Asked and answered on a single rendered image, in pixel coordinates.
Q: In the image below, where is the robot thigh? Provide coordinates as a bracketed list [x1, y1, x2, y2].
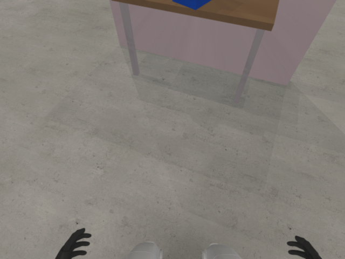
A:
[126, 242, 162, 259]
[202, 244, 242, 259]

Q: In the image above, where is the right robot hand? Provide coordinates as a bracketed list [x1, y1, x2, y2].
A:
[287, 236, 322, 259]

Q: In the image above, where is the table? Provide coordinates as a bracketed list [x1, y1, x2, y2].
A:
[112, 0, 279, 103]

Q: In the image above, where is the robot left thigh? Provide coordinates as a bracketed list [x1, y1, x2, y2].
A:
[126, 242, 162, 259]

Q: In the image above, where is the robot right thigh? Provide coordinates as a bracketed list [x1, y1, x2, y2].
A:
[202, 244, 242, 259]

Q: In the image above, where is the left robot hand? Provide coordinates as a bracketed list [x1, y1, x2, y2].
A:
[55, 228, 92, 259]

